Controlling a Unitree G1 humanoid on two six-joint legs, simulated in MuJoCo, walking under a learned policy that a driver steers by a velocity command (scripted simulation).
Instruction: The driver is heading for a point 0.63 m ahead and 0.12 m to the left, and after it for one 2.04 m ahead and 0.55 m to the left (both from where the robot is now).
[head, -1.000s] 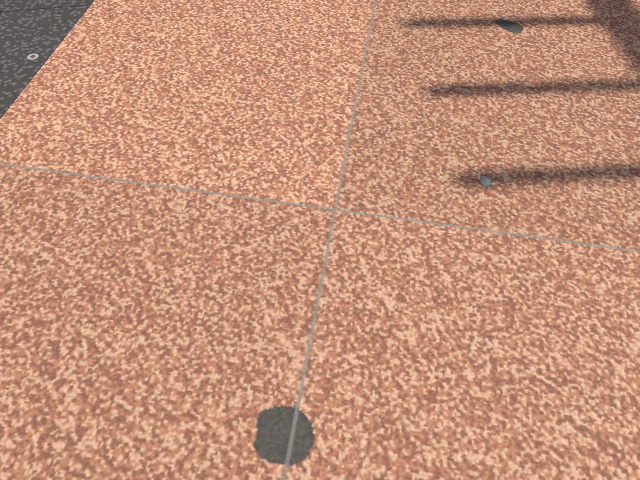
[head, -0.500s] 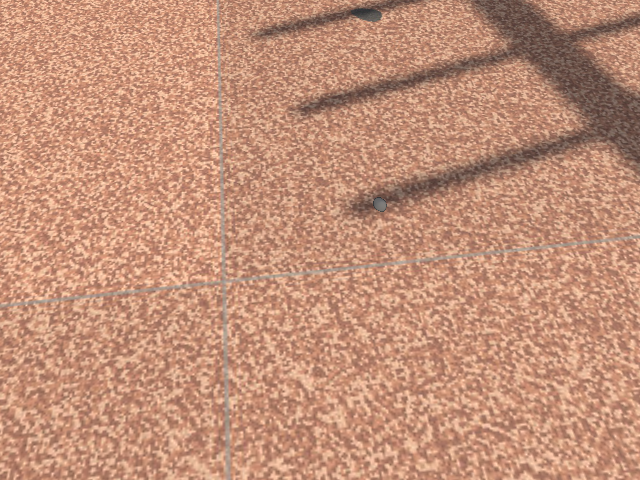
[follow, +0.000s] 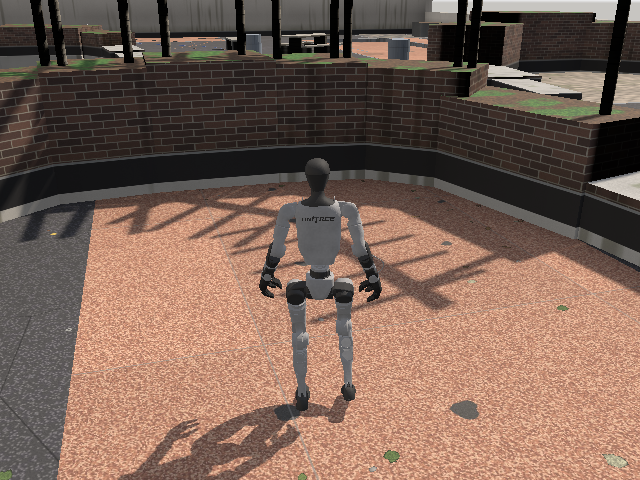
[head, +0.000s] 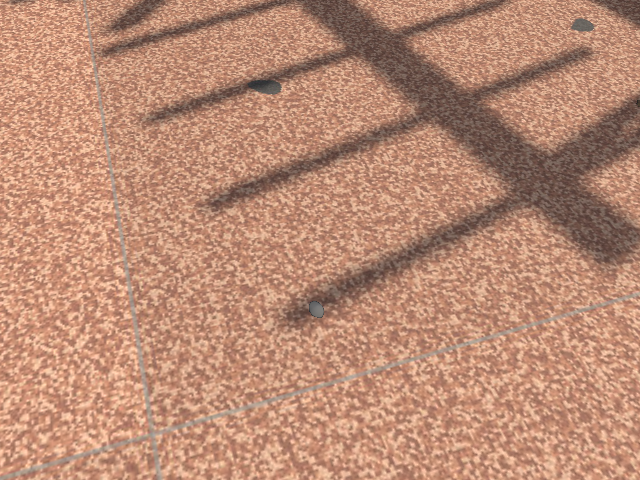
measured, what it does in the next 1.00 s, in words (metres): walks ahead, turning left: right foot, then left foot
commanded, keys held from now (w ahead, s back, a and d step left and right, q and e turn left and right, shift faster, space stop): w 0.24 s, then w+q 0.56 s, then q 0.20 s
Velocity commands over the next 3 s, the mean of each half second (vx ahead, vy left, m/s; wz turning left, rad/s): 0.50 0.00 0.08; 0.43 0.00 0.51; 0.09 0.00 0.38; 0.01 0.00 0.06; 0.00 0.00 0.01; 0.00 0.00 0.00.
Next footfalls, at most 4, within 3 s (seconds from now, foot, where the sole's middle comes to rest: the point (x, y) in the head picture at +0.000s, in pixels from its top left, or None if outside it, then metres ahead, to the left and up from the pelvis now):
0.32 right None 0.35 -0.15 -0.78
0.86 left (253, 429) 0.60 0.13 -0.78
1.36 right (322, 354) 0.78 -0.02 -0.78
1.62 left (231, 436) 0.59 0.18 -0.78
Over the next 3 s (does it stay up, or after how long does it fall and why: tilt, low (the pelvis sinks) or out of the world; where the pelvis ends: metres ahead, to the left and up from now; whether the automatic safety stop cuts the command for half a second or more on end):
stays up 0.65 0.07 -0.01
